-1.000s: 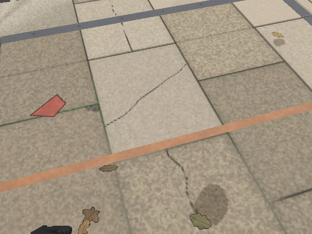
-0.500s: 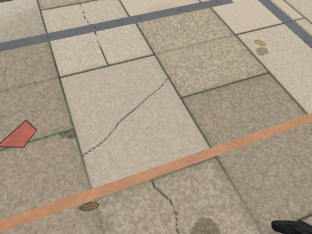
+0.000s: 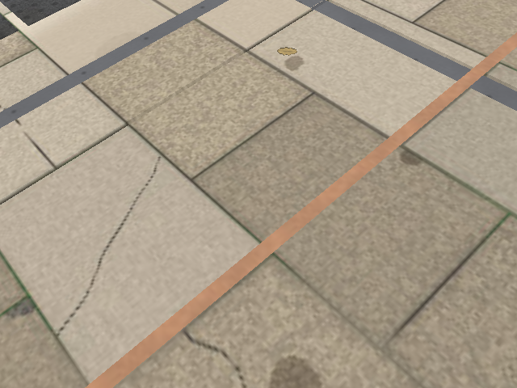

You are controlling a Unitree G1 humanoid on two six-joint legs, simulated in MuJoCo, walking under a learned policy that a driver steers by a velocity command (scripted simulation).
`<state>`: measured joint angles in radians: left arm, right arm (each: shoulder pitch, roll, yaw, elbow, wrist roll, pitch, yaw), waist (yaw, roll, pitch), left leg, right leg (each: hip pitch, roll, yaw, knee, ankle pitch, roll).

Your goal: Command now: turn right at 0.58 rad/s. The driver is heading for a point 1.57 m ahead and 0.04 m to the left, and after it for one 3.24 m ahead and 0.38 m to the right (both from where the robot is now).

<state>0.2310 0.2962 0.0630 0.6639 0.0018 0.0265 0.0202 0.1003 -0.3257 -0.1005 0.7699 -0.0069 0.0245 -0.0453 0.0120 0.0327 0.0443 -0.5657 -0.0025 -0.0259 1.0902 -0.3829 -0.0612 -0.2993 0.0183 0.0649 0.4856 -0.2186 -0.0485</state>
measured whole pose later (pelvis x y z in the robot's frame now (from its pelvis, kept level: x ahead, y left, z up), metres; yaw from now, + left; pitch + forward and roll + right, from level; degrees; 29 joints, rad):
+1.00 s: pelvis +0.00 +0.00 -0.01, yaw -9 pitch -2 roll +0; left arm 0.23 0.23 0.02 0.84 0.01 0.00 0.02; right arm 0.17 -0.27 -0.04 0.98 0.00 0.01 -0.03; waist -0.02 0.00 0.04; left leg -0.20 0.03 -0.05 0.49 -0.26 -0.05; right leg -0.17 0.02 0.06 0.51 -0.30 0.00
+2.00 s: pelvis +0.32 -0.07 -0.01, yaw -8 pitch +0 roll -1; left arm 0.17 0.25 0.05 0.90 0.00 -0.10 -0.04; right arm 0.30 -0.27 -0.04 0.97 0.03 -0.10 -0.01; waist -0.01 0.03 0.05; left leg -0.42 0.07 -0.04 1.19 -0.33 0.05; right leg -0.28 0.06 -0.07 0.41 -0.14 -0.07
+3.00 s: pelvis +0.92 -0.05 -0.01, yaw +15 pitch +2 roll +0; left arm 0.15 0.27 0.05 0.79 0.00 -0.12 -0.03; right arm 0.35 -0.28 -0.05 0.80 0.02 -0.06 -0.01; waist -0.01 0.02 0.01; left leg -0.32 -0.05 -0.10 1.13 -0.43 0.04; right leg -0.38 0.05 -0.02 0.50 -0.16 -0.05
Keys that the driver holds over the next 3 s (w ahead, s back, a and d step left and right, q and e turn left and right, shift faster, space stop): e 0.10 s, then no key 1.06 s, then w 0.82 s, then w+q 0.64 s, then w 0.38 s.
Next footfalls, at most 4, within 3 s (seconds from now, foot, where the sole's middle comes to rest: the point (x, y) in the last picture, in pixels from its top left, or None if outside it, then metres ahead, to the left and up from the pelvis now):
0.30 left None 0.07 0.14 -0.78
0.58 right None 0.01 -0.12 -0.78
1.84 right None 0.40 -0.17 -0.78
2.38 left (282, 286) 0.73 0.04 -0.78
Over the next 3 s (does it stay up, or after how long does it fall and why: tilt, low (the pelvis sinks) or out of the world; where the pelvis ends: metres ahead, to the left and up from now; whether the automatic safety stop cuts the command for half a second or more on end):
stays up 0.92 -0.05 -0.01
